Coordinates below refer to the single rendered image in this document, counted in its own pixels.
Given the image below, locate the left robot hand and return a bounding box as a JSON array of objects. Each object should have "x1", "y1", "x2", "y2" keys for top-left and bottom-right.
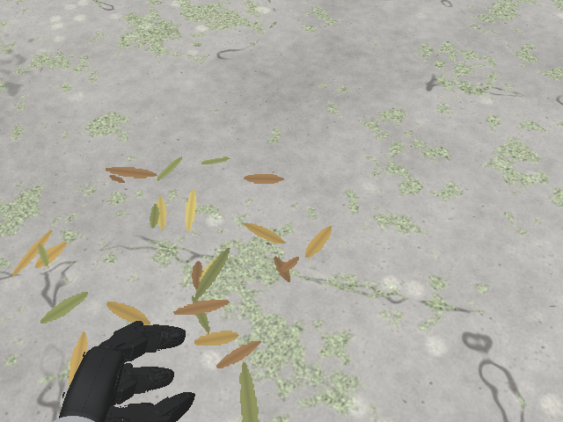
[{"x1": 59, "y1": 321, "x2": 195, "y2": 422}]

